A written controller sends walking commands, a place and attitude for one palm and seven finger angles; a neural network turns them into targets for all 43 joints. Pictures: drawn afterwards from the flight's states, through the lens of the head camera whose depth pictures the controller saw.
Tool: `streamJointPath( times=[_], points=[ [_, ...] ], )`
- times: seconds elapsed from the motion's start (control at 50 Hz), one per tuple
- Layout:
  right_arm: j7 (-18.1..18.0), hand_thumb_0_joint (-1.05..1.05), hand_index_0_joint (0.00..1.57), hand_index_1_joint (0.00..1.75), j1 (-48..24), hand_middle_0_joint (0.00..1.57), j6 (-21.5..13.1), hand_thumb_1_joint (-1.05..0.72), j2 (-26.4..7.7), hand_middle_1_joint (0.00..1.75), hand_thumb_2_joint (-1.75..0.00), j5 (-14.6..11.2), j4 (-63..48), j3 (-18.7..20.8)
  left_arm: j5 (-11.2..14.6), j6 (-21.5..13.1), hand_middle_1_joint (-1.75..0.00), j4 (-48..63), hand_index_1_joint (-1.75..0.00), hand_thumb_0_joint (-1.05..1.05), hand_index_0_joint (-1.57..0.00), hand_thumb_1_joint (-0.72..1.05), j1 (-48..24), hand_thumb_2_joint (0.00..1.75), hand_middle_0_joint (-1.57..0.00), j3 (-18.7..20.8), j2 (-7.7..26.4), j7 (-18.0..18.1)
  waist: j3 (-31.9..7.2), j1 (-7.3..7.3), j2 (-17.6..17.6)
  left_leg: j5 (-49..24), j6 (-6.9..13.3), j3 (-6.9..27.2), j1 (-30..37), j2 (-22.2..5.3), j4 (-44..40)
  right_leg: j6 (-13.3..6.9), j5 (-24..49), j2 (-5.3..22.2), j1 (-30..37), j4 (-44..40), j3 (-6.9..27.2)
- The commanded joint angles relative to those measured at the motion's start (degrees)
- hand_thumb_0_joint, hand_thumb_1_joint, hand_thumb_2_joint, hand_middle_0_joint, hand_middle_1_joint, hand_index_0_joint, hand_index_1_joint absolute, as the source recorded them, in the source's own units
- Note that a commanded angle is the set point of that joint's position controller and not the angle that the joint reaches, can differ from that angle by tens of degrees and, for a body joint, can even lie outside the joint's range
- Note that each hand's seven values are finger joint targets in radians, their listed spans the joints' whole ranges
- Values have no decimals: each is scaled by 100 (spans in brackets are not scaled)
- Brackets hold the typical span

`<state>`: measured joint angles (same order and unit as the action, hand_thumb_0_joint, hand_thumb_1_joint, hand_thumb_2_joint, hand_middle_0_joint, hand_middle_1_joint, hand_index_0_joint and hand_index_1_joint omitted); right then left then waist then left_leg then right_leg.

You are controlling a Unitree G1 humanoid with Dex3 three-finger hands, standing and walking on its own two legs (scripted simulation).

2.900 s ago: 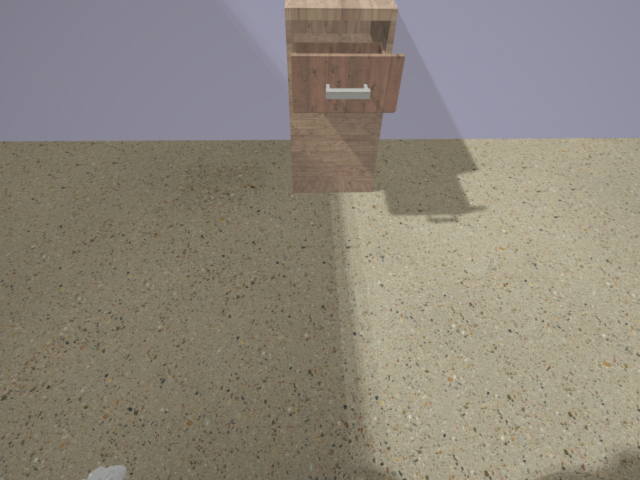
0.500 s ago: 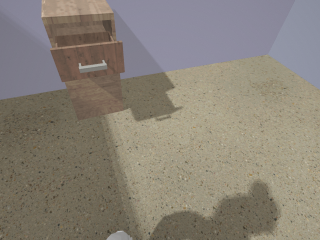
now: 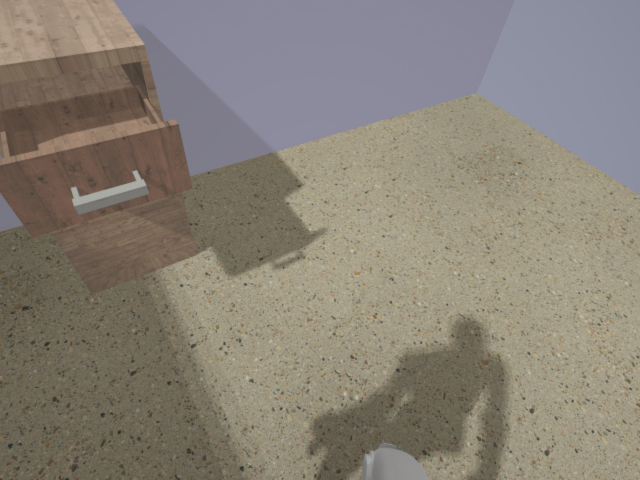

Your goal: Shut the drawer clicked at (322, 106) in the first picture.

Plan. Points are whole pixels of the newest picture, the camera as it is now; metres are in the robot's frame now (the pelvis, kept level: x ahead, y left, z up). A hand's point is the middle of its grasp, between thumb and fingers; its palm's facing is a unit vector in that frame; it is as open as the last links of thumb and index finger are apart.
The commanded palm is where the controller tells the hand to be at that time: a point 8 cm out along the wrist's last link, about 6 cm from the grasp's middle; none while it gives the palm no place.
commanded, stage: walk to a spot facing it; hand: left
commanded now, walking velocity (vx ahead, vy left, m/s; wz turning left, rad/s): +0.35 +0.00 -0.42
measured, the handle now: (109, 189) +0.64 +0.46 -0.09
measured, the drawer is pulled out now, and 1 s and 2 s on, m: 0.30 0.30 0.30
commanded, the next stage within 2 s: turn to face it in 0.30 s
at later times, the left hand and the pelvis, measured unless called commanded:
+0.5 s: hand (252, 399) +0.27 +0.11 -0.17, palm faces -0.07 -0.97 -0.22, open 7.3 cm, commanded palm none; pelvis +0.21 -0.07 -0.01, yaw -7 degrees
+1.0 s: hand (231, 353) +0.35 +0.16 -0.18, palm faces +0.20 -0.96 -0.21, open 7.4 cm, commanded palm none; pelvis +0.32 -0.04 -0.01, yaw +7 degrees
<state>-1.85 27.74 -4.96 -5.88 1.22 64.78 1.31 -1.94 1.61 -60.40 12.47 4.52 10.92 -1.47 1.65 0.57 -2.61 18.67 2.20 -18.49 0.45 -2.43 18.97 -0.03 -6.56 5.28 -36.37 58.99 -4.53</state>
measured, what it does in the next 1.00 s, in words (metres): walks ahead: right foot, then left foot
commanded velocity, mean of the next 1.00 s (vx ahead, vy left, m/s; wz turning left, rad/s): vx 0.11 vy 0.00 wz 0.28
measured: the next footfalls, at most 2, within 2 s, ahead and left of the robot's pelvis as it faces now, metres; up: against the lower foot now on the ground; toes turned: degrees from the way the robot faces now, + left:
right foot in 0.22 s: +0.24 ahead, -0.12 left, +0.00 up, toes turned -13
left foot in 0.78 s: +0.41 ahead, +0.04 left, +0.00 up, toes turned +9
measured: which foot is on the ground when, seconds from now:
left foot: down 0.00-0.22, up 0.24-0.76, down 0.78-1.00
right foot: up 0.00-0.20, down 0.22-0.78, up 0.80-1.00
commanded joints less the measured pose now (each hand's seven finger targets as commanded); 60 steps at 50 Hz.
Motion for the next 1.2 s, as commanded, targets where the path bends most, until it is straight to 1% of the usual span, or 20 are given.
streamJointPath(
  times=[0.0,0.08,0.12,0.16,0.18,0.2,0.22,0.28,0.34,0.6,0.7,0.72,0.74,0.76,0.78,0.8,0.88,0.96,1.12,1.18],
  points=[
    [-35,0,20,30,716,20,-76,-90,-707,30,-90,34,-7,106,20,-169,-30,616,-30,0,-20,90,-934,90,-20,-107,-95,-80,804,250,893,-3091,336,726,333,-1653,-761,-64,-11,16,-684,-1037,-231],
    [-26,0,20,30,801,20,-3,-90,-804,30,-90,63,80,139,45,-235,-30,722,-30,0,-20,90,-1158,90,-20,-116,-50,-61,794,250,925,-4224,363,441,489,-1767,-264,-326,-518,-232,-43,-1801,-481],
    [-30,0,20,30,593,20,6,-90,-979,30,-90,51,13,188,41,-278,-30,609,-30,0,-20,90,-606,90,-20,-66,45,-36,437,-29,964,-5588,337,250,514,-1846,482,-518,-831,-504,772,-1967,-642],
    [-4,0,20,30,230,20,25,-90,-1163,30,-90,2,-134,243,0,-375,-30,261,-30,0,-20,90,682,90,-20,39,297,-3,-353,-640,915,-5668,108,-22,52,-1584,2178,-669,-508,-776,2550,-2512,-800],
    [77,0,20,30,169,20,34,-90,-1042,30,-90,-58,-240,229,-11,-428,-30,61,-30,0,-20,90,1398,90,-20,160,707,54,-861,-972,267,-4158,-69,-59,-1216,-1371,3647,-901,-235,-183,4011,-2685,-50],
    [79,0,20,30,249,20,19,-90,-627,30,-90,-142,-435,183,42,-458,-30,10,-30,0,-20,90,1851,90,-20,299,1230,127,-1444,-945,-951,932,-393,210,-2983,-385,5491,-1585,239,1511,5209,-3283,2858],
    [85,0,20,30,-185,20,66,-90,-662,30,-90,-150,-579,185,189,-408,-30,32,-30,0,-20,90,1730,90,-20,331,1500,163,-1279,-838,-764,1434,-301,1161,-3601,-201,6475,-1858,193,1853,4960,-4168,3735],
    [102,0,20,30,-573,20,170,-90,-527,30,-90,-27,-589,233,166,-463,-30,331,-30,0,-20,90,457,90,-20,97,688,240,86,-184,401,29,-293,1731,-3349,-804,6024,-1314,-432,1345,2495,-4581,2235],
    [104,0,20,30,-130,20,345,-90,-294,30,-90,35,-383,181,88,-598,-30,275,-30,0,-20,90,343,90,-20,-50,408,258,199,209,248,-237,-381,1636,-2891,-798,5257,-1048,703,876,1726,-4653,1133],
    [207,0,20,30,-2076,20,461,-90,-545,30,-90,-31,-1021,94,70,-527,-30,0,-30,0,-20,90,1204,90,-20,-157,424,349,329,-211,-255,-450,-422,1294,-3351,-337,2851,-701,3739,1040,3432,-3945,16],
    [179,0,20,30,-1644,20,479,-90,-782,30,-90,7,-1029,149,70,-424,-30,129,-30,0,-20,90,1153,90,-20,-49,716,383,-118,54,-230,-441,-164,965,-2220,135,1805,-490,4894,1108,3730,-2487,-369],
    [163,0,20,30,-1191,20,465,-90,-933,30,-90,31,-939,198,99,-410,-30,181,-30,0,-20,90,1091,90,-20,-31,765,381,-421,287,-185,-1094,-68,1033,-1498,152,1328,-322,4600,1033,3503,-1667,-514],
    [131,0,20,30,-606,20,436,-90,-1290,30,-90,86,-894,308,168,-404,-30,303,-30,0,-20,90,1016,90,-20,-7,717,363,-852,550,444,-3268,377,1916,-240,-627,1027,14,3025,636,2442,-442,-739],
    [110,0,20,30,-247,20,417,-90,-1832,30,-90,40,-877,411,287,-403,-30,554,-30,0,-20,90,1014,90,-20,-76,370,331,-1221,516,1930,-6700,1467,4150,729,-2346,835,367,-2591,-275,726,1338,-522],
    [96,0,20,30,-212,20,473,-90,-1891,30,-90,-93,-783,394,217,-333,-30,764,-30,0,-20,90,594,90,-20,-82,593,389,-1208,498,1024,-5929,1699,4095,413,-2449,680,275,-3049,-159,681,1698,303],
    [69,0,20,30,-645,20,467,-90,-1723,30,-90,-69,-898,403,169,-276,-30,796,-30,0,-20,90,420,90,-20,-36,466,403,-710,336,723,-4466,1595,3925,-141,-2273,322,310,-2711,-5,402,1733,390],
    [57,0,20,30,-1690,20,421,-90,-1277,30,-90,-25,-1242,299,76,-80,-30,611,-30,0,-20,90,587,90,-20,65,332,292,-82,-159,701,-2258,750,2907,-1780,-1201,-212,435,-1571,98,960,924,374],
    [111,0,20,30,-1653,20,459,-90,-1476,30,-90,-23,-1327,396,78,22,-30,732,-30,0,-20,90,453,90,-20,123,402,297,-222,-117,910,-1327,722,2986,-1828,-982,-340,521,-1354,17,988,285,330],
    [123,0,20,30,-1256,20,553,-90,-1714,30,-90,23,-1373,579,103,-20,-30,1277,-30,0,-20,90,-475,90,-20,114,560,296,-481,166,1193,-1917,868,3870,-1059,-952,41,543,-1817,-258,879,-916,439],
    [129,0,20,30,-1388,20,599,-90,-1814,30,-90,26,-1491,626,151,-51,-30,1344,-30,0,-20,90,-332,90,-20,77,590,316,-622,76,1309,-2511,816,4089,-1274,-874,310,467,-1870,-455,1570,-1748,433]
  ],
)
